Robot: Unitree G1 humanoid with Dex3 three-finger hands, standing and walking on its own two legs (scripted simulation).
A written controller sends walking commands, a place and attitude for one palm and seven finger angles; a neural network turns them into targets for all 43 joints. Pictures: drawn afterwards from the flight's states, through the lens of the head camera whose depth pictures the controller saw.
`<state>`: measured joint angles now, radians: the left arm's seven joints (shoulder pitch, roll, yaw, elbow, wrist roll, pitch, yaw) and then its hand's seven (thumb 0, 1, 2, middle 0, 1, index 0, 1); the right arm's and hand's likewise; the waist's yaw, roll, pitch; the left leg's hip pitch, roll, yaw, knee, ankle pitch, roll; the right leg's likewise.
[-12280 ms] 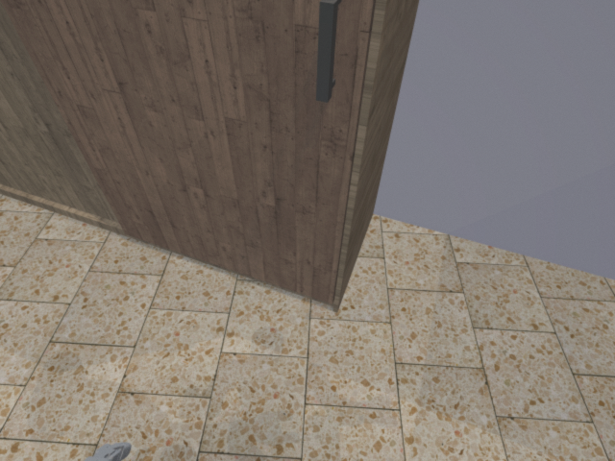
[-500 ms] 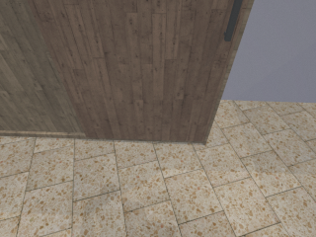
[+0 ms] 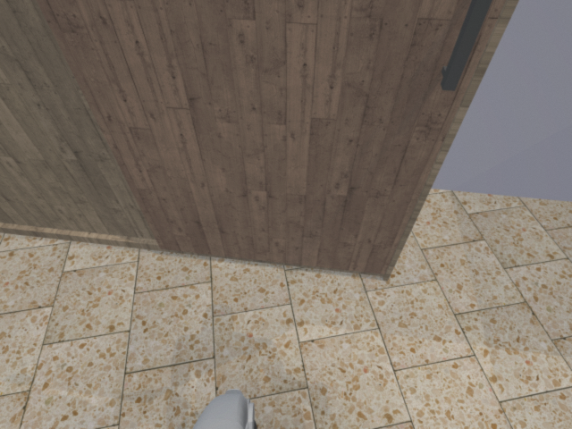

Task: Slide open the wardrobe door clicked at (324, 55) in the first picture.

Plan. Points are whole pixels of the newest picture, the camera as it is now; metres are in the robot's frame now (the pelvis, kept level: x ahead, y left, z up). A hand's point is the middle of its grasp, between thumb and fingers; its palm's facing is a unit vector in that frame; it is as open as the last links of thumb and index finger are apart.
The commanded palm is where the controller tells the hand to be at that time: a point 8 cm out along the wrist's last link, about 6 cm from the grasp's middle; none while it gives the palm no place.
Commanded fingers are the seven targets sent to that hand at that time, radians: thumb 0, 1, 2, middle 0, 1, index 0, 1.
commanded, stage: take the last steps up to it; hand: right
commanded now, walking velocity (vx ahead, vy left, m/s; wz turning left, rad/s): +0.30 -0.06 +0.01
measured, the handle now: (462, 39) +0.76 -0.24 +0.19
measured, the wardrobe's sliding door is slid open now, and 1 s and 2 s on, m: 0.00 0.00 0.00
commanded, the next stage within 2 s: come to a stop and stand still in 0.46 s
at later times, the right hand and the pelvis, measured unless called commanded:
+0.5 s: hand out of the picture +0.17 -0.20 -0.17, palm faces +0.13 +0.97 -0.22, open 7.2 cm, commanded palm none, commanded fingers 0.00 -0.90 -0.90 0.20 0.30 0.20 0.30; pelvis +0.20 -0.01 +0.00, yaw -3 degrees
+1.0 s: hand (422, 347) +0.31 -0.21 -0.17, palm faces +0.04 +0.97 -0.23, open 7.3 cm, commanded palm none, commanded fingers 0.00 -0.90 -0.90 0.20 0.30 0.20 0.30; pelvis +0.23 -0.01 +0.00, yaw -1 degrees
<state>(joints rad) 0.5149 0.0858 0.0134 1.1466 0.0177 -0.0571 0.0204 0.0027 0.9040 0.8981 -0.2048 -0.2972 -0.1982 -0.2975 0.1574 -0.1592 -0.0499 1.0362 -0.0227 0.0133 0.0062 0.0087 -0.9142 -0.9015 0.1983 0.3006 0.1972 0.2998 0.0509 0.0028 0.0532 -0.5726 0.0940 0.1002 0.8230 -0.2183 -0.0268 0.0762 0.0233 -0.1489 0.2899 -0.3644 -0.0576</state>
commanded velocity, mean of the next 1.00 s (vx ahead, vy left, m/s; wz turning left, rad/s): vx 0.04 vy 0.01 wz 0.00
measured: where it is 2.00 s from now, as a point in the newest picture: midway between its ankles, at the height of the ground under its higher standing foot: outside the picture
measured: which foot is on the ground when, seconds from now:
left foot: up 0.00-0.10, down 0.12-0.56, up 0.58-1.00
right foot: down 0.00-0.12, up 0.14-0.52, down 0.54-1.00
